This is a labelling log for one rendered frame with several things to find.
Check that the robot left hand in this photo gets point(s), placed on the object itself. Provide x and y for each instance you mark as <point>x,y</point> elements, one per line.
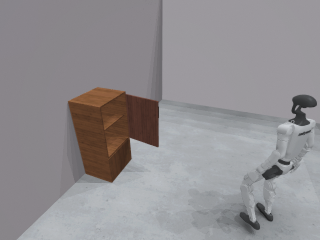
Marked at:
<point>253,176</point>

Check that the cupboard door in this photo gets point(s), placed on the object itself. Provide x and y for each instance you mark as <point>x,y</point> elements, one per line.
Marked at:
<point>143,119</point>

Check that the robot left forearm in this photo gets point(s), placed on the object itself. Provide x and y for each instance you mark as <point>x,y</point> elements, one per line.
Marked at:
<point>267,164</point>

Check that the robot right hand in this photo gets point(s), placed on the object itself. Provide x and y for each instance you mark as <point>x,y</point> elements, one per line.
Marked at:
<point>296,164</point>

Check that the robot right upper arm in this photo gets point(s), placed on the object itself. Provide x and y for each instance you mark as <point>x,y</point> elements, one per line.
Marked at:
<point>310,140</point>

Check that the robot left upper arm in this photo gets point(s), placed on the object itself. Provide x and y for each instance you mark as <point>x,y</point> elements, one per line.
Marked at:
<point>283,132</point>

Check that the robot torso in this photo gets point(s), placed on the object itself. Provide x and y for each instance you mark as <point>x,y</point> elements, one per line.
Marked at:
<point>296,142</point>

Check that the robot right forearm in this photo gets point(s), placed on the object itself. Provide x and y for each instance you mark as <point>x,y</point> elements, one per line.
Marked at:
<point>302,153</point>

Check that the robot left shin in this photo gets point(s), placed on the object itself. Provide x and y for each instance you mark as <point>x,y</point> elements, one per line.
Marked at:
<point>249,201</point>

